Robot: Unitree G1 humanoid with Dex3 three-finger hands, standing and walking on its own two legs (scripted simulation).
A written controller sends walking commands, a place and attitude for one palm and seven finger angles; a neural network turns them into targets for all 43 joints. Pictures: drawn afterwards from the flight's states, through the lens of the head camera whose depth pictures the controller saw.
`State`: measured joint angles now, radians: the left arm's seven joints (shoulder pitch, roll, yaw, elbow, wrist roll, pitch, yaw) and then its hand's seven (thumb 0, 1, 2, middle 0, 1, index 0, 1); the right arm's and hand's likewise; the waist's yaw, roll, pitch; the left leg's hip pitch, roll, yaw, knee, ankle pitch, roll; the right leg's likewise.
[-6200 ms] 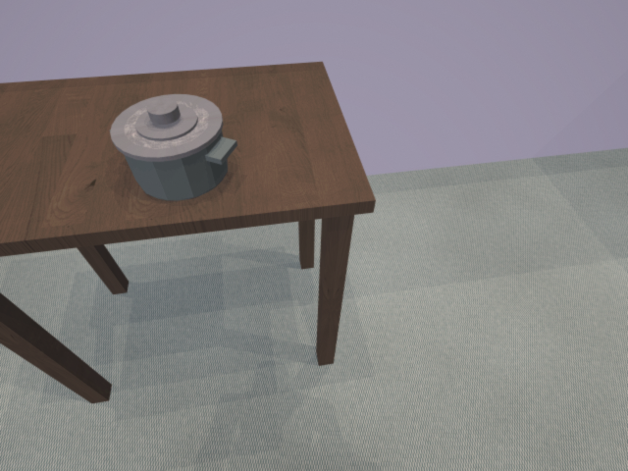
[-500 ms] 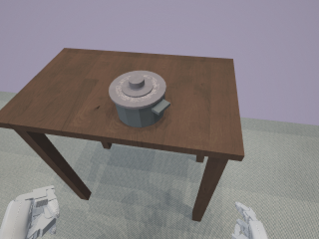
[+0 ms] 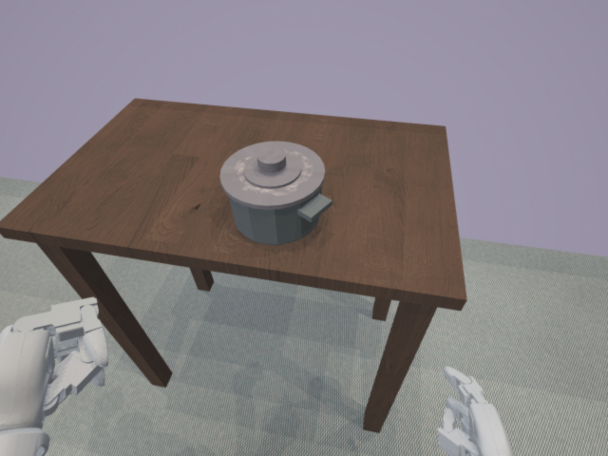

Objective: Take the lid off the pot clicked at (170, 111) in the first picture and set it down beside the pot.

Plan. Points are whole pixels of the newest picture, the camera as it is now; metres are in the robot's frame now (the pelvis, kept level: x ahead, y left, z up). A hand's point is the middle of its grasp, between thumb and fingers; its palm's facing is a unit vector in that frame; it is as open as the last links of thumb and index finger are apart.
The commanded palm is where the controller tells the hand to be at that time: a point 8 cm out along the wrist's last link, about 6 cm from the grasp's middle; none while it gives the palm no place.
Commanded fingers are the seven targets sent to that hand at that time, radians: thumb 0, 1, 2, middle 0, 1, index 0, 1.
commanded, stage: raise the hand higher, near the body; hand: left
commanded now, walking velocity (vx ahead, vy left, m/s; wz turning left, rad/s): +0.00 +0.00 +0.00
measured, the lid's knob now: (271, 159) +0.51 +0.13 +0.13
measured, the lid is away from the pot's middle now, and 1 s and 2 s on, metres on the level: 0.00 0.00 0.00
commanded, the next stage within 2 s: reach forward and open the fingers in 0.10 s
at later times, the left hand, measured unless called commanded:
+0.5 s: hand (72, 334) +0.18 +0.26 +0.15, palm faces +0.12 -0.04 -0.99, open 2.9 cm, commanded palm +0.15 +0.25 +0.20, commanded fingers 0.00 0.39 1.24 -1.16 -0.93 -1.16 -0.93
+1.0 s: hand (95, 306) +0.20 +0.24 +0.17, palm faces -0.17 +0.00 -0.99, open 7.6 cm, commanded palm +0.18 +0.24 +0.24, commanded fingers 0.00 -0.32 1.57 -0.87 -0.08 -0.87 -0.08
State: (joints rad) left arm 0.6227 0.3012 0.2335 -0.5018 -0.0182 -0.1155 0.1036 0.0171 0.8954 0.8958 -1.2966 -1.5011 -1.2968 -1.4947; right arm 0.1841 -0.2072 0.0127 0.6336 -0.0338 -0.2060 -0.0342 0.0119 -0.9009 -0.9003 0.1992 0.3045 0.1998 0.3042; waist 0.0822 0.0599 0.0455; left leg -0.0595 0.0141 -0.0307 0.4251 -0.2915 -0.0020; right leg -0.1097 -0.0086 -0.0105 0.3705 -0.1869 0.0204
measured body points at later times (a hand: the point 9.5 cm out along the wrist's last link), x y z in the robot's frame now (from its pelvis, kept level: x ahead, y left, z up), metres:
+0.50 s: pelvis -0.02 -0.01 +0.00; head -0.03 -0.06 +0.44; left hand +0.17 +0.26 +0.20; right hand +0.19 -0.24 -0.11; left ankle -0.03 +0.12 -0.74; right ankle +0.01 -0.14 -0.74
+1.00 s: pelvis -0.05 -0.02 +0.00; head -0.06 -0.07 +0.45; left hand +0.20 +0.24 +0.22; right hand +0.17 -0.23 -0.10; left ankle -0.03 +0.12 -0.74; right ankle +0.01 -0.14 -0.74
